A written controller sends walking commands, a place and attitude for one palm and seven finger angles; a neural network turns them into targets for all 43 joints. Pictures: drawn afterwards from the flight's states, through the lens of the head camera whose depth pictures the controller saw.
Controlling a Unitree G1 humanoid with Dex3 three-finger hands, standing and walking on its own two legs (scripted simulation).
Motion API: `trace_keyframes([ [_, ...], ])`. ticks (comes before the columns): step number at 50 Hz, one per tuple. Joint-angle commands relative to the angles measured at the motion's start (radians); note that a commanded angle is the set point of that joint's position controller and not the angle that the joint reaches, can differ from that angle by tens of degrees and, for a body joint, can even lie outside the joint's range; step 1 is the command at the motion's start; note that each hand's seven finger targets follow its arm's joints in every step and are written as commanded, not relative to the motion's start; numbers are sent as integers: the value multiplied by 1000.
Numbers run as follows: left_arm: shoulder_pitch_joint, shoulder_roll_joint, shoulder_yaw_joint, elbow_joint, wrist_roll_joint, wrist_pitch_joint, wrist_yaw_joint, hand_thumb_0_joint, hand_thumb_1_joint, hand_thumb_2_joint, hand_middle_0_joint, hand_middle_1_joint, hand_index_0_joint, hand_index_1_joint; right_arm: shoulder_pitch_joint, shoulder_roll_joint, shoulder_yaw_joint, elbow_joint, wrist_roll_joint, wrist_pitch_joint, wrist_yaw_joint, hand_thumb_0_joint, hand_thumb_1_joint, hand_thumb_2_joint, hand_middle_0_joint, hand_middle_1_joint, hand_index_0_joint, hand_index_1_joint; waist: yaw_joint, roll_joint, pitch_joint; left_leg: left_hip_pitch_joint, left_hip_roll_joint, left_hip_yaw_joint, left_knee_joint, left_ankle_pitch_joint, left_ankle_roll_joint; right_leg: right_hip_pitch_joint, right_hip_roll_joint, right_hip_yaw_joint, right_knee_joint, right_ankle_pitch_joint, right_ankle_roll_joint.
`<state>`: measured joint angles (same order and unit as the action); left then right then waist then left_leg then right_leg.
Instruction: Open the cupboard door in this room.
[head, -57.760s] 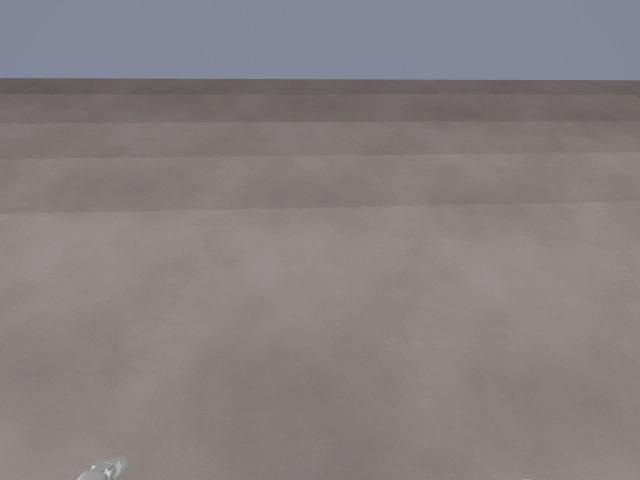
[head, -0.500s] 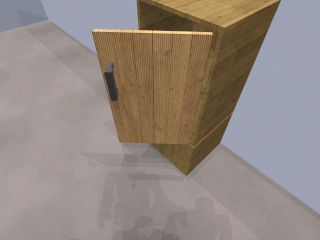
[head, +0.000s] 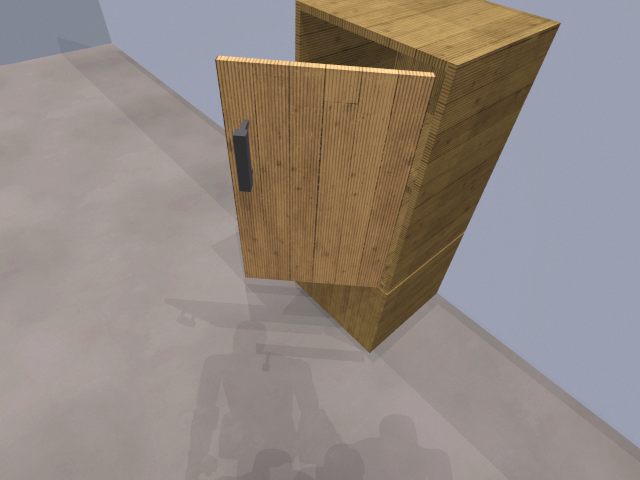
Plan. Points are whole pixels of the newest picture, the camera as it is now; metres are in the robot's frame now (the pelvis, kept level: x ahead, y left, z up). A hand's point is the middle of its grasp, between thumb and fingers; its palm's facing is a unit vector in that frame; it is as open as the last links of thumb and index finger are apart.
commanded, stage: come to a stop and stand still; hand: left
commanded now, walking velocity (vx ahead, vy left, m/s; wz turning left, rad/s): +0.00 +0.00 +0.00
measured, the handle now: (245, 155) +0.67 +0.18 +0.04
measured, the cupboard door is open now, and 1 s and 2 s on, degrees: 45 45 45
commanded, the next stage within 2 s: look again from close up in 0.08 s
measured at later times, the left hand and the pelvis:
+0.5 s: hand out of the picture +0.00 +0.16 -0.18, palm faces +0.02 -0.99 -0.14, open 7.4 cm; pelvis +0.02 +0.00 +0.00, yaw +0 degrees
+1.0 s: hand out of the picture +0.04 +0.16 -0.18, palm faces +0.02 -0.99 -0.15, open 7.4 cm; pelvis +0.05 +0.00 +0.00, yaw -1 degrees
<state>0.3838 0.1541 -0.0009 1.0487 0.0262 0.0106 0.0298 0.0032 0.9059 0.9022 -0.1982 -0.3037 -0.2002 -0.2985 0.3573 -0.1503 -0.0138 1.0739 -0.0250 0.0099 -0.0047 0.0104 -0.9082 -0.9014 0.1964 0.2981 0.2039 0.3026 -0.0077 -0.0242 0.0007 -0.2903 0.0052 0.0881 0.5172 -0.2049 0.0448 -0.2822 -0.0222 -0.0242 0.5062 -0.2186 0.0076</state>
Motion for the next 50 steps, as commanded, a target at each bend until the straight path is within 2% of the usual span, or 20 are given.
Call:
trace_keyframes([
  [1,45,76,13,-29,-5,-25,2,0,900,900,-200,-300,-200,-300,18,-105,-19,-43,7,-23,-12,0,-900,-900,200,300,200,300,7,37,97,-86,104,-163,-215,-317,-1,-34,-53,99,-127,-210,-39],
  [5,60,66,10,-14,-3,-26,2,0,900,900,-200,-300,-200,-300,14,-105,-20,-33,8,-25,-13,0,-900,-900,200,300,200,300,11,52,105,-94,110,-170,-229,-333,-2,-28,-49,94,-121,-186,-35],
  [11,64,58,10,-6,-2,-29,4,0,900,900,-200,-300,-200,-300,14,-95,-21,-27,9,-25,-13,0,-900,-900,200,300,200,300,7,20,113,-83,106,-164,-221,-312,-4,-42,-52,105,-130,-179,-34],
  [16,65,52,9,-1,-3,-32,4,0,900,900,-200,-300,-200,-300,5,-89,-20,-23,11,-30,-14,0,-900,-900,200,300,200,300,8,29,98,-59,106,-165,-218,-277,-4,-37,-57,104,-130,-140,-33],
  [20,56,47,8,-1,-4,-37,6,0,900,900,-200,-300,-200,-300,5,-82,-17,-17,13,-37,-15,0,-900,-900,200,300,200,300,5,13,77,-25,107,-155,-209,-203,-6,-20,-63,105,-128,-72,-35],
  [23,49,47,7,-2,-5,-38,7,0,900,900,-200,-300,-200,-300,-2,-81,-15,-12,15,-42,-16,0,-900,-900,200,300,200,300,8,31,79,-15,113,-153,-218,-167,-5,0,-62,98,-120,-7,-34],
  [29,40,56,5,5,-8,-42,9,0,900,900,-200,-300,-200,-300,-9,-78,-9,0,17,-46,-18,0,-900,-900,200,300,200,300,9,17,49,33,104,-123,-189,-47,-10,35,-75,101,-126,67,-33],
  [33,30,62,6,5,-9,-43,10,0,900,900,-200,-300,-200,-300,-11,-75,-6,8,18,-48,-19,0,-900,-900,200,300,200,300,7,8,40,59,103,-110,-176,13,-12,48,-78,104,-127,99,-33],
  [36,23,62,6,7,-11,-42,11,0,900,900,-200,-300,-200,-300,-15,-76,-5,16,17,-47,-20,0,-900,-900,200,300,200,300,7,25,46,66,105,-108,-183,14,-14,48,-76,104,-131,95,-34],
  [39,23,65,5,10,-10,-42,12,0,900,900,-200,-300,-200,-300,-19,-76,-3,21,18,-46,-21,0,-900,-900,200,300,200,300,10,16,56,67,105,-104,-182,33,-14,57,-78,104,-135,111,-33],
  [41,28,64,7,15,-7,-39,7,0,900,900,-200,-300,-200,-300,-6,-83,-4,27,12,-41,-18,0,-900,-900,200,300,200,300,8,16,67,62,105,-110,-193,-123,-12,44,-67,96,-130,-32,-40],
  [43,32,66,15,7,-2,-32,1,0,900,900,-200,-300,-200,-300,-7,-95,-12,24,8,-34,-13,0,-900,-900,200,300,200,300,10,37,107,25,114,-132,-219,-293,-1,4,-55,90,-123,-178,-48],
  [45,39,67,20,-1,3,-29,-6,0,900,900,-200,-300,-200,-300,-11,-106,-19,14,5,-28,-10,0,-900,-900,200,300,200,300,15,64,140,-14,124,-154,-243,-397,10,-22,-40,79,-103,-250,-51],
  [47,48,63,25,-6,4,-31,-11,0,900,900,-200,-300,-200,-300,-8,-111,-23,8,5,-29,-9,0,-900,-900,200,300,200,300,17,69,157,-31,134,-166,-247,-427,23,-28,-32,69,-83,-254,-57],
  [50,68,54,28,-6,2,-41,-15,0,900,900,-200,-300,-200,-300,1,-101,-23,-2,6,-40,-10,0,-900,-900,200,300,200,300,20,37,148,-25,127,-154,-203,-363,29,-18,-42,94,-74,-210,-74],
])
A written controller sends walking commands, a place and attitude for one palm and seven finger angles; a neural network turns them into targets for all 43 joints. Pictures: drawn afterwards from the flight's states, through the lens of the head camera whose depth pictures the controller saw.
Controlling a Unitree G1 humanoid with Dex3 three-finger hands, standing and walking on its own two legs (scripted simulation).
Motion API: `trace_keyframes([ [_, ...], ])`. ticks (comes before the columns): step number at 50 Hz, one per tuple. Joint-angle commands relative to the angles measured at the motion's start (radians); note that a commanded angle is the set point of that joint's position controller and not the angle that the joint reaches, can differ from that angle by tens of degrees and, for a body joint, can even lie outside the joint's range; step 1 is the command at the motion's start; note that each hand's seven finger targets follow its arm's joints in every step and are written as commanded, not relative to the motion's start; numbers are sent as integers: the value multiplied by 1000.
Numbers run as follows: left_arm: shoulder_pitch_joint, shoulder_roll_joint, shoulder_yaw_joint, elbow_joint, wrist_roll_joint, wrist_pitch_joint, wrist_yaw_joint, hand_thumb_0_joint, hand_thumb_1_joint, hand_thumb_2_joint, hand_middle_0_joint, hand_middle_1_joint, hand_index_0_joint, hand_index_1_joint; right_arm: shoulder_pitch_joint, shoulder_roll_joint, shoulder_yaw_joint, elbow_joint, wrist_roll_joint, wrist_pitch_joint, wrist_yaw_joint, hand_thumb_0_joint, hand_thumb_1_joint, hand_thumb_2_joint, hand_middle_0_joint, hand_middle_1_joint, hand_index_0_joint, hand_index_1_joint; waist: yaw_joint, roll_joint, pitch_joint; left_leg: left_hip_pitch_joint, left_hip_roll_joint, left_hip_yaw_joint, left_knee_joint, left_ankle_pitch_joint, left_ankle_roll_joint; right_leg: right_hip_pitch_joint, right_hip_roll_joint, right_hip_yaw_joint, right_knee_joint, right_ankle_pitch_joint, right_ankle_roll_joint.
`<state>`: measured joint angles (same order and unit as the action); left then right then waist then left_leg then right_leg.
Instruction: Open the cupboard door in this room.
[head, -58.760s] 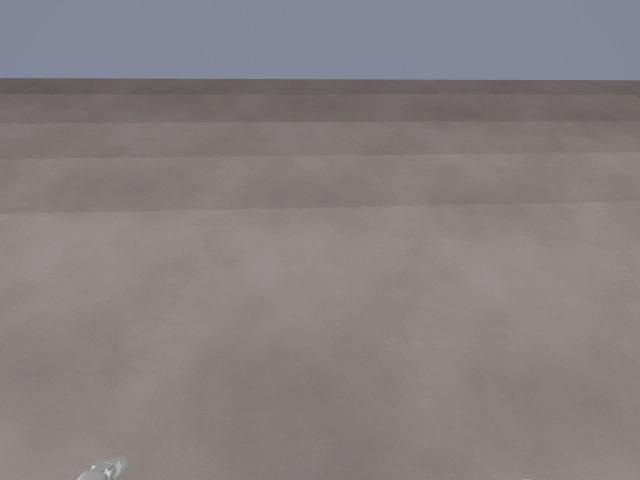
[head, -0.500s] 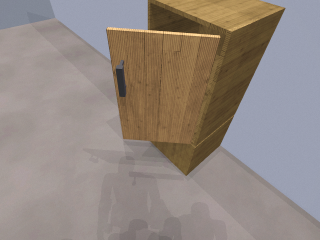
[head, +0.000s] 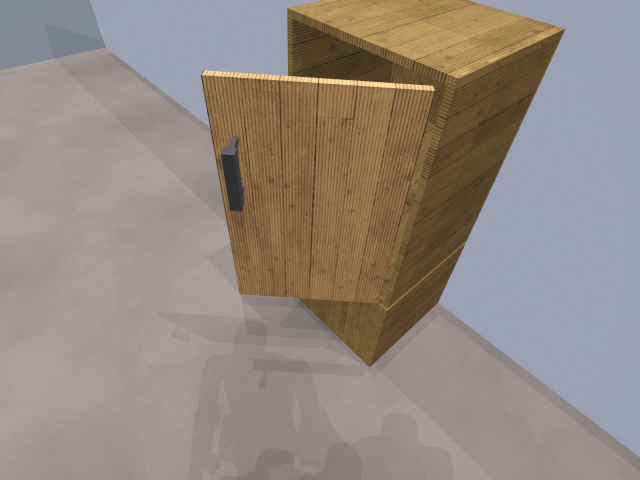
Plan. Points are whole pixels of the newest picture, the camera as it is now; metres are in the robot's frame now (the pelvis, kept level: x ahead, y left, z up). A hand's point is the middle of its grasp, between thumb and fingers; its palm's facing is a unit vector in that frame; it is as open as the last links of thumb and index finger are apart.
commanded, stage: shuffle to correct the standing spot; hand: left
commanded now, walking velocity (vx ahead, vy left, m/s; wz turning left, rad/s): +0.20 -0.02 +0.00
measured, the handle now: (235, 173) +0.61 +0.20 +0.04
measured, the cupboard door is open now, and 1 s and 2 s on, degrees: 45 45 45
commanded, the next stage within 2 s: come to a stop and stand still in 0.04 s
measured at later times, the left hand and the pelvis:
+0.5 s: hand out of the picture +0.09 +0.18 -0.18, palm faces +0.04 -0.97 -0.23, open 7.3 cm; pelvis +0.06 -0.01 -0.01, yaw +0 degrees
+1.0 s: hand out of the picture +0.05 +0.16 -0.17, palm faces +0.05 -0.98 -0.20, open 7.2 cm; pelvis +0.03 -0.01 +0.01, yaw +0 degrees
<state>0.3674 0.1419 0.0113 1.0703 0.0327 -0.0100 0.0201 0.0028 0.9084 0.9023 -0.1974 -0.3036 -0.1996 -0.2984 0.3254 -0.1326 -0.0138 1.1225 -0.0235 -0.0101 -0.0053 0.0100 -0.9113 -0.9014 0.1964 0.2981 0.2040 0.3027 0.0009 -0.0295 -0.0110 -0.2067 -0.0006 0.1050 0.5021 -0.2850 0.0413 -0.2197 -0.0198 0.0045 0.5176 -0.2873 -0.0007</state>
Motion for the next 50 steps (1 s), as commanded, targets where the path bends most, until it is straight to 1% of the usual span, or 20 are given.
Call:
trace_keyframes([
  [1,89,68,17,-28,-6,-24,-6,0,900,900,-200,-300,-200,-300,37,-113,-22,-51,5,-25,-9,0,-900,-900,200,300,200,300,12,35,156,-102,125,-162,-166,-248,33,-76,-52,76,-88,-122,-72],
  [5,123,85,27,-15,-9,-35,-4,0,900,900,-200,-300,-200,-300,44,-89,-16,-58,8,-40,-11,0,-900,-900,200,300,200,300,13,-50,119,-108,74,-74,-22,-84,20,-4,-97,142,-103,-15,-100],
  [8,172,113,41,8,-12,-38,4,0,900,900,-200,-300,-200,-300,28,-62,-8,-67,8,-49,-12,0,-900,-900,200,300,200,300,21,-127,92,-178,20,4,117,-14,-1,108,-163,209,-109,207,-140],
  [10,152,103,39,8,-13,-31,14,0,900,900,-200,-300,-200,-300,44,-46,2,-55,12,-48,-22,0,-900,-900,200,300,200,300,3,-95,72,-98,35,-9,49,109,-15,106,-155,161,-46,502,-131],
  [11,129,81,32,2,-14,-28,17,0,900,900,-200,-300,-200,-300,90,-63,2,-32,13,-52,-29,0,-900,-900,200,300,200,300,-20,-15,31,32,79,-46,-13,365,-11,67,-99,76,46,617,-93],
  [12,99,59,22,-10,-16,-29,23,0,900,900,-200,-300,-200,-300,154,-99,-9,-6,12,-53,-40,0,-900,-900,200,300,200,300,-42,106,2,177,143,-93,13,782,12,-24,-48,3,136,568,-50],
  [14,33,51,14,-30,-28,-19,39,0,900,900,-200,-300,-200,-300,202,-122,-4,26,20,-41,-57,0,-900,-900,200,300,200,300,-50,292,30,342,277,-192,-20,1450,77,-205,-8,-49,198,-96,0],
  [15,19,60,19,-37,-25,-9,38,0,900,900,-200,-300,-200,-300,175,-128,-5,22,17,-31,-60,0,-900,-900,200,300,200,300,-43,267,59,354,290,-189,-27,1457,96,-239,-9,-49,192,-214,0],
  [18,-7,55,27,-49,-13,8,29,0,900,900,-200,-300,-200,-300,114,-130,-17,-7,13,-15,-64,0,-900,-900,200,300,200,300,-22,186,125,253,251,-143,-39,1248,84,-188,-19,-82,96,-127,-2],
  [20,41,57,36,-45,-12,12,24,0,900,900,-200,-300,-200,-300,54,-138,-28,-41,17,-11,-63,0,-900,-900,200,300,200,300,15,129,81,164,223,-116,-14,1048,62,-68,-23,-83,23,98,-5],
  [22,72,77,41,-47,-10,11,23,0,900,900,-200,-300,-200,-300,25,-122,-35,-66,18,-9,-60,0,-900,-900,200,300,200,300,33,40,30,60,170,-85,17,703,28,58,-68,-20,0,457,-19],
  [24,35,115,42,-61,-13,10,19,0,900,900,-200,-300,-200,-300,52,-84,-40,-69,19,1,-52,0,-900,-900,200,300,200,300,6,-36,18,-36,79,-50,44,199,-11,76,-192,79,17,681,-94],
  [27,-23,127,36,-70,-18,3,22,0,900,900,-200,-300,-200,-300,86,-19,-29,-44,20,20,-44,0,-900,-900,200,300,200,300,-15,-195,1,-19,39,-38,109,-106,-36,41,-257,138,-95,625,-159],
  [30,-93,131,34,-92,-19,3,25,0,900,900,-200,-300,-200,-300,80,-24,-22,-31,19,14,-37,0,-900,-900,200,300,200,300,-22,-150,-24,15,53,-52,-10,-68,-34,28,-226,116,-92,491,-145],
  [31,-113,127,33,-99,-22,6,22,0,900,900,-200,-300,-200,-300,89,-35,-22,-20,18,10,-34,0,-900,-900,200,300,200,300,-28,-92,-18,55,69,-66,-75,25,-29,-8,-185,88,-88,373,-113],
  [33,-128,99,28,-107,-25,12,17,0,900,900,-200,-300,-200,-300,50,-63,-19,-21,6,-4,-32,0,-900,-900,200,300,200,300,-5,124,35,-6,143,-147,-157,153,2,-1,-85,20,-58,234,-51],
  [34,-126,93,24,-97,-22,12,17,0,900,900,-200,-300,-200,-300,11,-66,-16,-26,5,-8,-31,0,-900,-900,200,300,200,300,12,149,70,-67,159,-152,-185,176,10,41,-71,-3,-48,212,-35],
  [36,-90,92,21,-75,-19,8,15,0,900,900,-200,-300,-200,-300,-12,-69,-12,-34,6,-11,-30,0,-900,-900,200,300,200,300,27,113,75,-97,146,-136,-194,115,1,86,-74,9,-76,208,-33],
  [41,-74,88,16,-52,-19,-1,15,0,900,900,-200,-300,-200,-300,28,-63,-8,-18,6,-9,-26,0,-900,-900,200,300,200,300,16,54,94,-80,117,-120,-218,-29,-12,72,-92,30,-158,133,-37],
  [50,-29,79,5,-20,-20,-10,16,0,900,900,-200,-300,-200,-300,87,-59,5,0,8,-8,-24,0,-900,-900,200,300,200,300,5,10,121,-56,106,-107,-234,-43,-11,44,-93,36,-207,77,-33],
])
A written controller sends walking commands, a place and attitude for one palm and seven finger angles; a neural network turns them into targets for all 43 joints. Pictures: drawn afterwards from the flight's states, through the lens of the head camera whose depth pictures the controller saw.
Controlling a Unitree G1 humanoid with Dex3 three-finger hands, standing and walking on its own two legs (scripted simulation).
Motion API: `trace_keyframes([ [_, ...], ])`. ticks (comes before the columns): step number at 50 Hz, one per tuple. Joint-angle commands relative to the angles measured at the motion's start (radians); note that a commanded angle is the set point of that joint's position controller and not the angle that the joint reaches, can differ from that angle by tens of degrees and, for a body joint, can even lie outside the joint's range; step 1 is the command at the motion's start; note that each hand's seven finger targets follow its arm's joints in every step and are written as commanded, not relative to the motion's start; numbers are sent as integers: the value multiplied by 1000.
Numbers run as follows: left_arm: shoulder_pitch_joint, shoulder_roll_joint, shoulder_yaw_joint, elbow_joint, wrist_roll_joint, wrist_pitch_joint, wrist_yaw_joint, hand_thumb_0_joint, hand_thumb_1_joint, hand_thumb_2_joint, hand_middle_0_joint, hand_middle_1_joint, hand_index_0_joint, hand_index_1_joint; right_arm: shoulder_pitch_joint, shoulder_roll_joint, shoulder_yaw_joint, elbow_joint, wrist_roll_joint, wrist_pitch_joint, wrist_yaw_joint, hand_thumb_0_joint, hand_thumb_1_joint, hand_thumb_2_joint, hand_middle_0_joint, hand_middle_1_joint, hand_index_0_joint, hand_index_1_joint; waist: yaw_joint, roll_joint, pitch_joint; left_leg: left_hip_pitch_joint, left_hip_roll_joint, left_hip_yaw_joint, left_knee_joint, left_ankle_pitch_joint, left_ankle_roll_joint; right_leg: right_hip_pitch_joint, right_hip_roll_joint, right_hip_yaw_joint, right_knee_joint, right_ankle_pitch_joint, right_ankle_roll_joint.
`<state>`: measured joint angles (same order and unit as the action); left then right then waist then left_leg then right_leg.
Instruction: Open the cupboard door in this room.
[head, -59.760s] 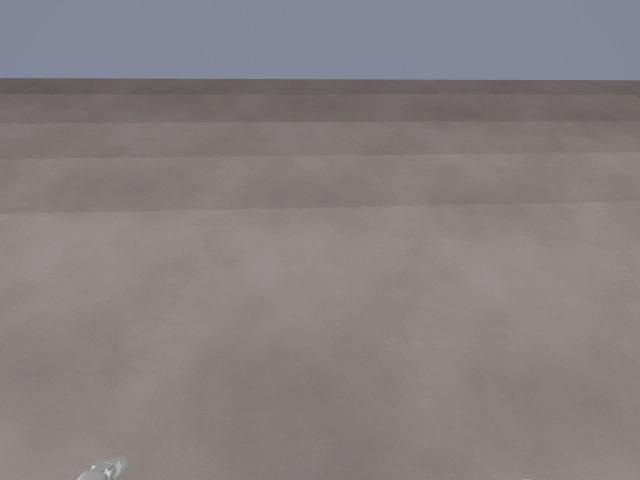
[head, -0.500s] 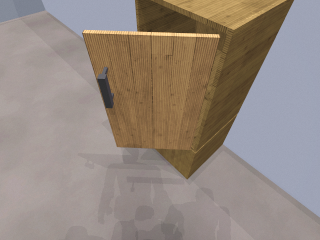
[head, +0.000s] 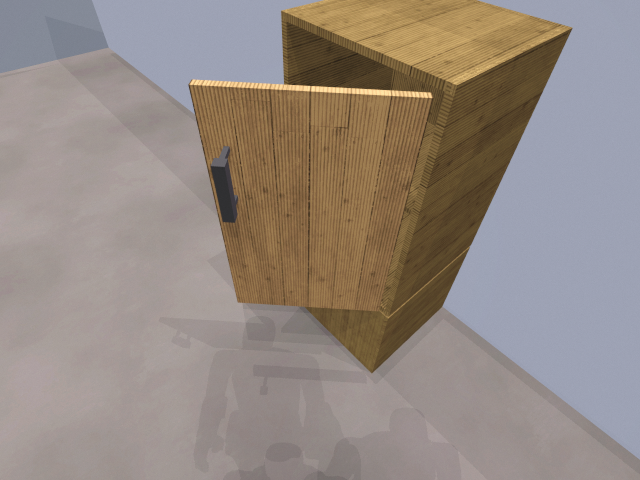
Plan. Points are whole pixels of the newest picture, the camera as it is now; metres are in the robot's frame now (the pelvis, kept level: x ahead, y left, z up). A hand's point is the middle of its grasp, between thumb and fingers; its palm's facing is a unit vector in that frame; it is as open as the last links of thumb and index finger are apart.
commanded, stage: come to a stop and stand still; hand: left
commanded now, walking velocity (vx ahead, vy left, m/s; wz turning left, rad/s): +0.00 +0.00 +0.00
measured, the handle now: (227, 184) +0.58 +0.20 +0.03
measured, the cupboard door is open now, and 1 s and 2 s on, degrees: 45 45 45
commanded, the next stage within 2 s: look again from close up in 0.36 s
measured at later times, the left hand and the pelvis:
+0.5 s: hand out of the picture -0.03 +0.16 -0.18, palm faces +0.04 -0.98 -0.18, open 7.4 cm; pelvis -0.02 +0.00 -0.01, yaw +0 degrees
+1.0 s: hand out of the picture -0.03 +0.15 -0.18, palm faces +0.04 -0.98 -0.18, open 7.3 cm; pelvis -0.01 -0.01 +0.00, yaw +0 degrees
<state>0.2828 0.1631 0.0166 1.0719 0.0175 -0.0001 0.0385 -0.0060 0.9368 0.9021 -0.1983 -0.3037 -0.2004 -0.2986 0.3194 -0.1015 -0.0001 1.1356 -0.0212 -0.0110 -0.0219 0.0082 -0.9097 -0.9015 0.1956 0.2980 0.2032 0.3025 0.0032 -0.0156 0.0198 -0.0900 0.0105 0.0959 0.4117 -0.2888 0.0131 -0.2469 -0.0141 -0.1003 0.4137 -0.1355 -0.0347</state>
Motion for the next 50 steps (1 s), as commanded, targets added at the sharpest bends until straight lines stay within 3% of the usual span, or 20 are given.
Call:
trace_keyframes([
  [1,131,98,-7,20,2,-31,37,0,900,900,-200,-300,-200,-300,-32,-160,-17,-92,12,-24,-2,0,-900,-900,200,300,200,300,32,90,107,-192,115,-45,28,133,-7,44,-150,149,36,335,6],
  [2,123,129,-10,26,-4,-37,28,0,900,900,-200,-300,-200,-300,-27,-129,-10,-126,19,-20,1,0,-900,-900,200,300,200,300,4,75,82,-209,91,-28,48,111,-17,72,-176,114,30,417,-17],
  [3,111,103,-7,13,-5,-35,22,0,900,900,-200,-300,-200,-300,82,-80,-11,-106,11,-23,-6,0,-900,-900,200,300,200,300,-28,120,-45,-140,67,-66,-1,49,-14,97,-174,164,67,320,-37],
  [4,99,103,-9,3,-4,-30,16,0,900,900,-200,-300,-200,-300,104,-89,-14,-100,11,-23,-12,0,-900,-900,200,300,200,300,-24,105,-88,-129,86,-76,15,78,-4,99,-152,146,63,198,-38],
  [5,73,97,-10,-3,-3,-26,10,0,900,900,-200,-300,-200,-300,107,-103,-14,-99,11,-18,-12,0,-900,-900,200,300,200,300,-30,28,-88,-135,98,-93,9,51,4,79,-133,133,38,29,-32],
  [6,63,81,-10,-5,-2,-23,4,0,900,900,-200,-300,-200,-300,102,-113,-17,-102,8,-14,-11,0,-900,-900,200,300,200,300,-27,1,-42,-160,100,-106,-18,-5,15,38,-116,137,13,-105,-23],
  [8,52,68,-11,-6,0,-17,0,0,900,900,-200,-300,-200,-300,95,-118,-17,-111,1,-10,-7,0,-900,-900,200,300,200,300,-25,-33,58,-230,90,-127,-57,-94,27,-20,-97,139,-7,-216,-11],
  [11,78,52,-11,3,0,-18,-1,0,900,900,-200,-300,-200,-300,97,-124,-16,-115,1,-11,-4,0,-900,-900,200,300,200,300,-16,2,120,-291,88,-148,-109,-167,36,-28,-82,143,0,-211,-7],
  [12,88,50,-11,7,2,-17,-2,0,900,900,-200,-300,-200,-300,96,-118,-15,-114,1,-12,-5,0,-900,-900,200,300,200,300,-10,39,130,-300,92,-151,-130,-190,36,-22,-79,136,4,-203,-6],
  [15,109,41,-10,14,1,-23,-3,0,900,900,-200,-300,-200,-300,101,-118,-13,-110,2,-17,-4,0,-900,-900,200,300,200,300,-5,12,127,-304,85,-148,-132,-174,38,2,-82,144,0,-168,-5],
  [21,104,40,-5,10,-2,-31,-2,0,900,900,-200,-300,-200,-300,133,-104,-7,-88,2,-18,-5,0,-900,-900,200,300,200,300,-13,-25,111,-255,69,-120,-101,-114,34,-19,-101,171,-49,-215,-9],
  [30,99,42,1,8,-5,-32,-3,0,900,900,-200,-300,-200,-300,149,-87,-3,-60,2,-18,-6,0,-900,-900,200,300,200,300,-11,8,93,-237,64,-101,-82,-74,26,-2,-112,177,-70,-205,-13],
  [34,91,42,0,8,-7,-35,-2,0,900,900,-200,-300,-200,-300,158,-84,-1,-46,4,-22,-7,0,-900,-900,200,300,200,300,-11,-10,73,-231,72,-104,-86,-41,22,32,-115,165,-61,-154,-14],
  [38,91,37,-1,11,-8,-34,-1,0,900,900,-200,-300,-200,-300,157,-82,0,-36,3,-22,-9,0,-900,-900,200,300,200,300,-8,22,82,-226,78,-107,-98,-33,20,35,-113,157,-59,-131,-15],
  [46,90,38,-1,16,-8,-32,0,0,900,900,-200,-300,-200,-300,161,-79,0,-23,4,-16,-9,0,-900,-900,200,300,200,300,-10,-14,94,-210,72,-97,-94,-40,18,20,-115,168,-85,-169,-13],
  [50,93,36,1,13,-7,-32,1,0,900,900,-200,-300,-200,-300,158,-79,-1,-20,4,-17,-10,0,-900,-900,200,300,200,300,-10,11,83,-205,78,-98,-101,-40,18,29,-110,167,-83,-151,-12],
])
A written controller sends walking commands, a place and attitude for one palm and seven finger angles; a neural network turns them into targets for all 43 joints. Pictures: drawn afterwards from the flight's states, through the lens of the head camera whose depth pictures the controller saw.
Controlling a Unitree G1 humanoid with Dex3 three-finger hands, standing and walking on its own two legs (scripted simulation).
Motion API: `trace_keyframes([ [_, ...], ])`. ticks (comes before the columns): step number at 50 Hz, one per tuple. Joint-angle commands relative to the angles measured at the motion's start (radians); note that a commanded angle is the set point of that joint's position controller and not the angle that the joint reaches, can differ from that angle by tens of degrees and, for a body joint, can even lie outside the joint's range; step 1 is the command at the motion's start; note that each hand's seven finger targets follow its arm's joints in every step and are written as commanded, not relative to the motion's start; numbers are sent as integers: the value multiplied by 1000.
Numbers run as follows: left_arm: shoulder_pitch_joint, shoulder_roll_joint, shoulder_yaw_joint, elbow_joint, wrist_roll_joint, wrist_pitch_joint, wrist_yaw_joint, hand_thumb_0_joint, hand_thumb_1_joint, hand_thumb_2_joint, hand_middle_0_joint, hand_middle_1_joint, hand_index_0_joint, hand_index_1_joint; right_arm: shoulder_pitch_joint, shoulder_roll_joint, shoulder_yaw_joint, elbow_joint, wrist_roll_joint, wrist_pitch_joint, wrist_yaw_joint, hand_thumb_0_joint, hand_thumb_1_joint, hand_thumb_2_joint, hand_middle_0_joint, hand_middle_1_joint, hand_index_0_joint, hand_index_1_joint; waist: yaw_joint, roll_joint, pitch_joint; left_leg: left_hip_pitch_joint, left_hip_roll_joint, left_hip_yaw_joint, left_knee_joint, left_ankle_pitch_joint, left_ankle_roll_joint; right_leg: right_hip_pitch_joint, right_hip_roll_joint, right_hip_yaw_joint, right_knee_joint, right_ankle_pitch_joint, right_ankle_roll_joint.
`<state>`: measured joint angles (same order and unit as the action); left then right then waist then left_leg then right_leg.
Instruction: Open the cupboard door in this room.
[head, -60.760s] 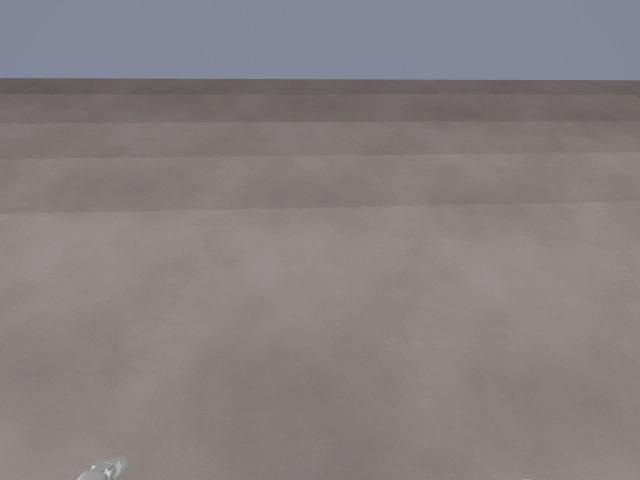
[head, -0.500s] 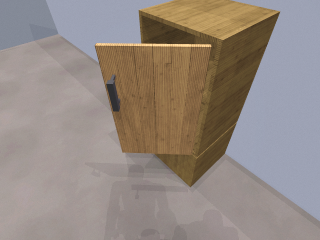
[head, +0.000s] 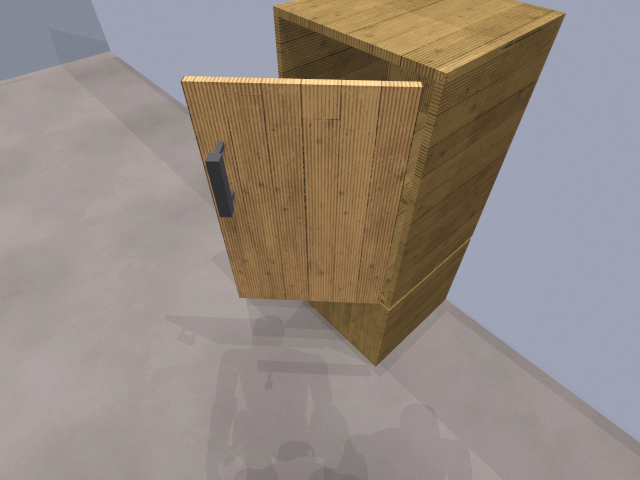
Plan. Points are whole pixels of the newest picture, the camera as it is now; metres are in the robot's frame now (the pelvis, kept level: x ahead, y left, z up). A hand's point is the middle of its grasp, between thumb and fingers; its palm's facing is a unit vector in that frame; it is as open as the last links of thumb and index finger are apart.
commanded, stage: shuffle to correct the standing spot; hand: left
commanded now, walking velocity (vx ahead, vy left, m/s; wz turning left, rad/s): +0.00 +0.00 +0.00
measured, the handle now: (223, 179) +0.59 +0.21 +0.04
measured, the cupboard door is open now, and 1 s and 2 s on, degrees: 45 45 45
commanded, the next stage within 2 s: come to a stop and stand still in 0.28 s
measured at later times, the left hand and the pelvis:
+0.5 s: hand out of the picture +0.03 +0.17 -0.18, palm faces +0.04 -0.99 -0.14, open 7.4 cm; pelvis +0.05 +0.02 -0.01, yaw -1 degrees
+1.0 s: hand out of the picture +0.06 +0.20 -0.18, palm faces +0.02 -0.98 -0.22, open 7.3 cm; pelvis +0.01 +0.02 -0.01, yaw +0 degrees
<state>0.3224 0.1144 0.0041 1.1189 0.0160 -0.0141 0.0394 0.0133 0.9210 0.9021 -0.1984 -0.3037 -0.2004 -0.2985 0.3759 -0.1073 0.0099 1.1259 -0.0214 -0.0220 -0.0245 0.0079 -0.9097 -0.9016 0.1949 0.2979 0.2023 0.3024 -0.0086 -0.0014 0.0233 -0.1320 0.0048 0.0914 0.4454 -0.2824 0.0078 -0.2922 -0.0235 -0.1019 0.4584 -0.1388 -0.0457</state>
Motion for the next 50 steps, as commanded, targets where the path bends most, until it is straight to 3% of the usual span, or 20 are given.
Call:
trace_keyframes([
  [1,54,86,13,-33,-6,-18,-1,0,900,900,-200,-300,-200,-300,99,-72,-12,-12,5,-7,-7,0,-900,-900,200,300,200,300,3,-6,82,-160,83,-92,-136,-40,24,75,-102,167,-129,-140,-2],
  [5,60,77,13,-27,-5,-19,0,0,900,900,-200,-300,-200,-300,99,-68,-10,-6,3,-9,-8,0,-900,-900,200,300,200,300,4,-7,66,-153,86,-90,-138,-49,22,98,-99,163,-123,-131,-2],
  [8,73,88,24,-34,3,-11,-3,0,900,900,-200,-300,-200,-300,109,-75,-13,-5,-3,2,-5,0,-900,-900,200,300,200,300,11,-31,92,-188,63,-72,-107,-200,29,67,-102,188,-134,-341,-11],
  [12,85,110,40,-51,6,-5,-6,0,900,900,-200,-300,-200,-300,127,-56,-15,-15,-6,9,-1,0,-900,-900,200,300,200,300,8,-80,132,-192,28,-35,-26,-223,33,-12,-134,254,-191,-502,-44],
  [17,65,106,53,-74,4,-6,-13,0,900,900,-200,-300,-200,-300,172,-45,-17,-12,-6,-4,0,0,-900,-900,200,300,200,300,-4,-44,133,-135,30,-47,-49,-202,44,-75,-124,227,-146,-481,-58],
  [20,23,49,43,-101,6,-10,-23,0,900,900,-200,-300,-200,-300,185,-94,-26,-8,-7,-20,-6,0,-900,-900,200,300,200,300,-15,180,173,-136,184,-235,-252,-290,97,-123,-13,56,111,-258,-22],
  [21,-2,26,35,-112,13,-16,-25,0,900,900,-200,-300,-200,-300,169,-100,-26,-13,-4,-26,-13,0,-900,-900,200,300,200,300,-11,200,186,-114,229,-272,-258,-139,117,-143,-5,19,154,-166,-12],
  [23,26,11,29,-91,11,-26,-23,0,900,900,-200,-300,-200,-300,145,-79,-14,-15,1,-38,-26,0,-900,-900,200,300,200,300,11,115,125,-47,211,-192,-125,392,113,-61,-18,35,110,-50,-6],
  [25,116,28,31,-46,-2,-31,-14,0,900,900,-200,-300,-200,-300,135,-78,-10,-19,9,-47,-36,0,-900,-900,200,300,200,300,31,44,22,-43,141,-93,-5,627,60,116,-62,89,82,230,-13],
  [27,123,50,26,-23,-12,-27,-5,0,900,900,-200,-300,-200,-300,132,-63,-10,-16,15,-42,-43,0,-900,-900,200,300,200,300,22,10,24,-76,114,-77,-12,607,20,187,-98,116,83,480,-12],
  [29,107,68,26,-29,-15,-23,3,0,900,900,-200,-300,-200,-300,130,-72,-18,-9,19,-31,-46,0,-900,-900,200,300,200,300,14,-18,5,-50,117,-81,-19,606,9,195,-113,117,98,584,-5],
  [33,64,88,37,-65,-10,-3,11,0,900,900,-200,-300,-200,-300,105,-78,-36,-14,19,-13,-47,0,-900,-900,200,300,200,300,8,41,-23,13,131,-72,-3,686,15,139,-105,109,120,488,4],
  [40,7,87,36,-99,-1,11,8,0,900,900,-200,-300,-200,-300,26,-70,-48,-36,11,2,-33,0,-900,-900,200,300,200,300,6,1,-24,-32,121,-81,-25,359,29,113,-105,141,77,307,-2],
  [41,100,174,41,-58,-1,4,41,0,900,900,-200,-300,-200,-300,-83,-171,-66,-114,33,-2,-21,0,-900,-900,200,300,200,300,38,-89,-111,-32,155,-48,170,500,4,151,-139,136,76,624,17],
  [42,83,209,51,-80,5,-11,35,0,900,900,-200,-300,-200,-300,-83,-151,-55,-165,31,4,-13,0,-900,-900,200,300,200,300,23,-122,-116,-136,65,-17,237,280,-17,255,-199,178,82,823,-30],
  [43,48,194,52,-106,4,-16,27,0,900,900,-200,-300,-200,-300,-3,-85,-56,-147,30,4,-10,0,-900,-900,200,300,200,300,-16,-181,-203,-137,17,-47,202,-63,-19,275,-270,252,89,806,-99],
  [44,16,183,38,-122,7,-15,26,0,900,900,-200,-300,-200,-300,-17,-78,-53,-141,25,14,-10,0,-900,-900,200,300,200,300,-13,-220,-170,-118,21,-41,156,-142,-12,210,-264,234,44,624,-99],
  [46,-64,175,28,-152,6,3,20,0,900,900,-200,-300,-200,-300,-19,-80,-51,-134,13,20,-1,0,-900,-900,200,300,200,300,-32,-63,-38,-35,22,-44,14,-61,-7,0,-193,213,-22,28,-56],
  [47,-77,170,26,-159,2,7,15,0,900,900,-200,-300,-200,-300,-7,-94,-51,-133,4,16,2,0,-900,-900,200,300,200,300,-33,33,21,-37,56,-79,-14,-9,8,-70,-137,184,-18,-145,-32],
  [50,-47,157,23,-160,6,22,5,0,900,900,-200,-300,-200,-300,-99,-167,-54,-182,-6,11,8,0,-900,-900,200,300,200,300,13,160,154,-295,143,-197,-191,-221,48,12,-40,97,42,-161,14],
])
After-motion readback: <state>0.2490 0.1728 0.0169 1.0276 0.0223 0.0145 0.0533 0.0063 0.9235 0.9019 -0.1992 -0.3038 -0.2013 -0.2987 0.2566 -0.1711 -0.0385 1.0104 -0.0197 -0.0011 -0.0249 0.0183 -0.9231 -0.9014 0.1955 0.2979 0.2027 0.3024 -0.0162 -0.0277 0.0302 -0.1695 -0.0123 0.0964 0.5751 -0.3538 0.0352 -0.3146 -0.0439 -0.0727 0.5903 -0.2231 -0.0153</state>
